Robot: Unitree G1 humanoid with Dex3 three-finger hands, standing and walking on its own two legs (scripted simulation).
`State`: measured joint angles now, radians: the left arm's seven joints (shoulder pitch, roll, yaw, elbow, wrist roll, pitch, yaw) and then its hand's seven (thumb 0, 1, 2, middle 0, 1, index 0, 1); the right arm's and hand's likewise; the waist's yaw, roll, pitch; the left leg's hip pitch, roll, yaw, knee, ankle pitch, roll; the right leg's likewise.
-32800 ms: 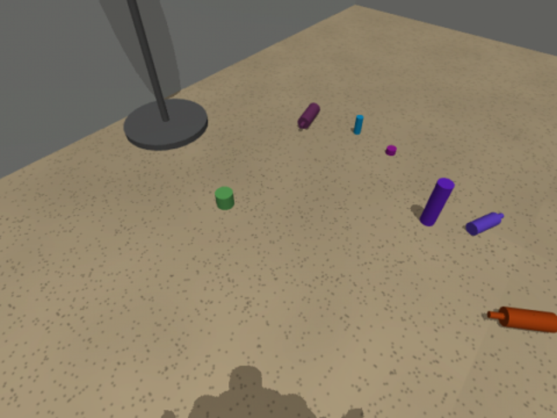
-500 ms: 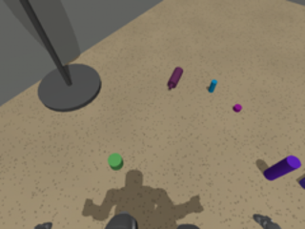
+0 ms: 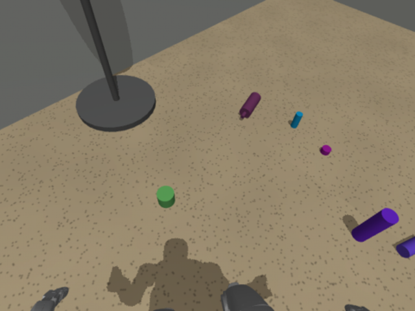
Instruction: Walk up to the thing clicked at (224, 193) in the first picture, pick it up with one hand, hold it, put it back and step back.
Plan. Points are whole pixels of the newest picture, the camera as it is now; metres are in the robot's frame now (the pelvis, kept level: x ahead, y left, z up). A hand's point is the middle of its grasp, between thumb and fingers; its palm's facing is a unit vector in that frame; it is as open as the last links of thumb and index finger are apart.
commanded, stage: step back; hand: left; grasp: from above
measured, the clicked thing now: (166, 196) +0.69 +0.18 -0.72
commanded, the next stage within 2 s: none
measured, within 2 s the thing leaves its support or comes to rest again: neither
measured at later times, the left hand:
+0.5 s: hand out of the picture -0.07 +0.25 -0.13, palm faces -0.03 -0.89 -0.45, open 7.4 cm
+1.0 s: hand out of the picture -0.27 +0.23 -0.15, palm faces -0.07 -0.91 -0.41, open 7.4 cm
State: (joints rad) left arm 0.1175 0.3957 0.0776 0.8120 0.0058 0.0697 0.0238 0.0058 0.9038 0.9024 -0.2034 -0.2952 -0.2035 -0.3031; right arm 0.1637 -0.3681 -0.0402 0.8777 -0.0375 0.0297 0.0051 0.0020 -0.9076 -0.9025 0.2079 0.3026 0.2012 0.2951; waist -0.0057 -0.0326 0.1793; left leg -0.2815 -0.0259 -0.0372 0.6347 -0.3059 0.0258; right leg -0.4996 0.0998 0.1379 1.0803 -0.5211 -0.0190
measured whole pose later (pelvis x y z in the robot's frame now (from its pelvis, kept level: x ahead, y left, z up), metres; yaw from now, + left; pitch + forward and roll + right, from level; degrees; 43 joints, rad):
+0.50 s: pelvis -0.16 -0.02 +0.00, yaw -2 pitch -2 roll +1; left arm 0.20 0.36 0.07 0.82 0.04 0.04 0.02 0.01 0.90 0.90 -0.21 -0.30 -0.21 -0.30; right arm 0.18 -0.42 -0.06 0.86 0.00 0.06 -0.02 0.00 -0.91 -0.90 0.21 0.30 0.20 0.29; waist 0.02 0.03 0.16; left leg -0.42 -0.09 -0.12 1.04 -0.51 -0.02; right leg -0.33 -0.04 0.02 0.65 -0.29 0.00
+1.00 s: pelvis -0.35 -0.03 -0.01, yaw -5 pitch -3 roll -1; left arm 0.21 0.36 0.06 0.90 0.04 0.03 0.00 0.01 0.90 0.90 -0.20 -0.30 -0.20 -0.30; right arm 0.09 -0.41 -0.06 0.85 -0.02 0.07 -0.01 0.00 -0.91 -0.90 0.21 0.30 0.20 0.30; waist 0.03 0.07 0.16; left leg -0.50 0.01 -0.09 0.81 -0.39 -0.01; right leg -0.23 0.04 0.02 0.68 -0.39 -0.02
